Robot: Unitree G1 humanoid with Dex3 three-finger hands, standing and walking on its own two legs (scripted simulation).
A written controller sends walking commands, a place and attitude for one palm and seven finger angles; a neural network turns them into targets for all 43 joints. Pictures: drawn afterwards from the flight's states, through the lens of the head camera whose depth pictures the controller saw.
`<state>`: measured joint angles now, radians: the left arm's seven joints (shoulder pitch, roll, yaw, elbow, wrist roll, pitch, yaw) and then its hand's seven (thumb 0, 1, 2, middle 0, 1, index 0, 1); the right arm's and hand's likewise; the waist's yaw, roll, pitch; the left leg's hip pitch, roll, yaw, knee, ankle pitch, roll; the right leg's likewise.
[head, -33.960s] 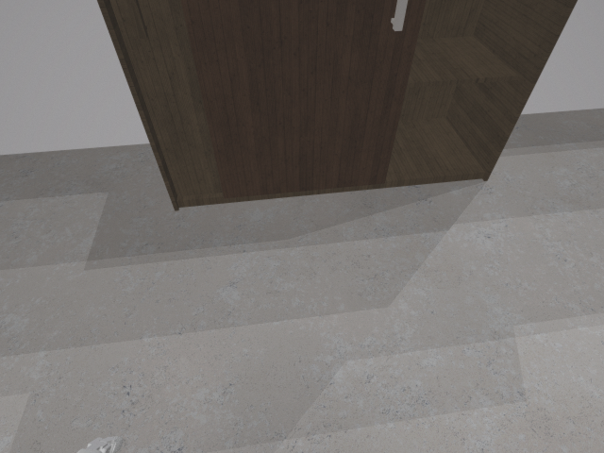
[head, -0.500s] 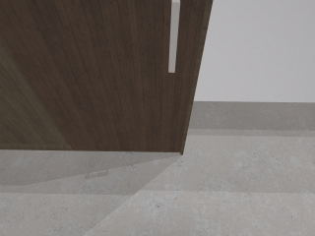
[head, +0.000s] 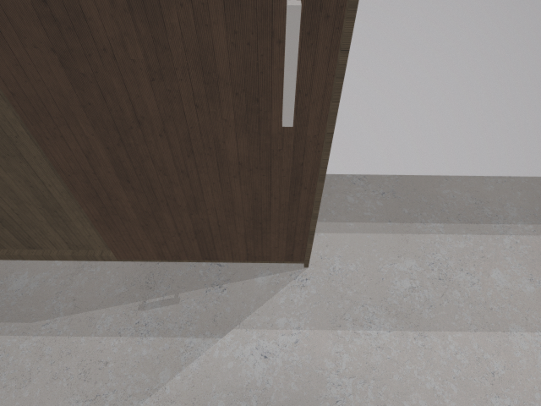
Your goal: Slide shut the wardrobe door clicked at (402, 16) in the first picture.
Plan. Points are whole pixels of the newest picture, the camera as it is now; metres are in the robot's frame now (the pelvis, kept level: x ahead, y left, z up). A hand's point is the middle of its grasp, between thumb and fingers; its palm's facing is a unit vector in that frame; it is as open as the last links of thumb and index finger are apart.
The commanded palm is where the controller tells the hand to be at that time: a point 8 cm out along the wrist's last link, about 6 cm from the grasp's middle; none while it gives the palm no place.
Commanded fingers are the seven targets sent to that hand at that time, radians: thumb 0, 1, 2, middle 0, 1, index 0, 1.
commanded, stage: look to check the result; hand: left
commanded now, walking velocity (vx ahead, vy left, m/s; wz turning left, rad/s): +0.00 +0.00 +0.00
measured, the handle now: (290, 66) +0.73 +0.00 +0.14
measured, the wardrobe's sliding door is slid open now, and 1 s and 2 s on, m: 0.00 0.00 0.00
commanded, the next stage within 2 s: stand and wait in 0.46 s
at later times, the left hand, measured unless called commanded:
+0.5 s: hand out of the picture +0.02 +0.16 -0.18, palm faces +0.02 -0.98 -0.19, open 7.4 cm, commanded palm none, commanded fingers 0.00 0.90 0.90 -0.20 -0.30 -0.20 -0.30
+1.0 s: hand out of the picture +0.03 +0.16 -0.17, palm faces +0.02 -0.98 -0.20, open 7.4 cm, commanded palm none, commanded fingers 0.00 0.90 0.90 -0.20 -0.30 -0.20 -0.30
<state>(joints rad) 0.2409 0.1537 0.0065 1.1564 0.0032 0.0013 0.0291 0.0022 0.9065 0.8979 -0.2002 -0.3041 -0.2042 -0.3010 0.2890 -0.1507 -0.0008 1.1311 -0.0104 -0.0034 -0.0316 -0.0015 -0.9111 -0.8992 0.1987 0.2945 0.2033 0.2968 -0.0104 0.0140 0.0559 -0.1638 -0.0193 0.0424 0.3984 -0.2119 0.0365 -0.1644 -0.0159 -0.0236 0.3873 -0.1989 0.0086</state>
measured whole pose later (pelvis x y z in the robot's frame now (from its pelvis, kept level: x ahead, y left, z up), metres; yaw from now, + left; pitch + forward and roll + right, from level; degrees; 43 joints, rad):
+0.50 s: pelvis +0.01 -0.01 +0.00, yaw +0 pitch -1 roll +0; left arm 0.23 0.15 0.00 1.16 0.00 0.00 0.03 0.00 0.90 0.90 -0.20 -0.30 -0.20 -0.30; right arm 0.26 -0.15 0.00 1.14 -0.01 0.00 -0.03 0.00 -0.91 -0.90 0.20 0.29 0.20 0.30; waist -0.01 0.02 0.06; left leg -0.14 0.00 0.04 0.38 -0.22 0.02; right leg -0.14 0.00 -0.03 0.37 -0.21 -0.01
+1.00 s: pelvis +0.02 -0.02 +0.00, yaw +0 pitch -1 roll +0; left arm 0.22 0.15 0.01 1.16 0.00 0.00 0.03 0.00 0.90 0.90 -0.20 -0.30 -0.20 -0.30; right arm 0.25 -0.16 0.00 1.14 -0.01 0.00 -0.04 0.00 -0.91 -0.90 0.20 0.29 0.20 0.30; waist -0.01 0.02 0.06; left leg -0.13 0.00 0.03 0.37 -0.23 0.01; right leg -0.13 0.01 -0.03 0.37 -0.22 -0.01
